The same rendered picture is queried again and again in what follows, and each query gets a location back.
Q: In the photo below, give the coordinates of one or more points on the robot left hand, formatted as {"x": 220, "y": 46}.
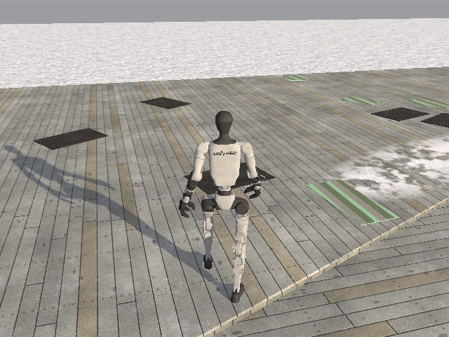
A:
{"x": 183, "y": 208}

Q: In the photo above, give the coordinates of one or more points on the left robot thigh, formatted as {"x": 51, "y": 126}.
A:
{"x": 208, "y": 205}

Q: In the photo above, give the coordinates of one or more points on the robot left upper arm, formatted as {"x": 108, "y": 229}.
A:
{"x": 201, "y": 149}

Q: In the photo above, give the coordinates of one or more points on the robot right foot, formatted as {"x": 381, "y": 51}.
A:
{"x": 236, "y": 296}

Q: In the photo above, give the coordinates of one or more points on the robot right upper arm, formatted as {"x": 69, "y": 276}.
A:
{"x": 249, "y": 158}

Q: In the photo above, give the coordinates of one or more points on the right robot forearm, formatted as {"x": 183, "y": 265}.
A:
{"x": 256, "y": 181}

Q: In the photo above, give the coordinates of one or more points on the left robot forearm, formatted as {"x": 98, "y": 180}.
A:
{"x": 189, "y": 190}

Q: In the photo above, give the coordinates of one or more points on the robot right hand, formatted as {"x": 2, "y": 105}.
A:
{"x": 249, "y": 189}

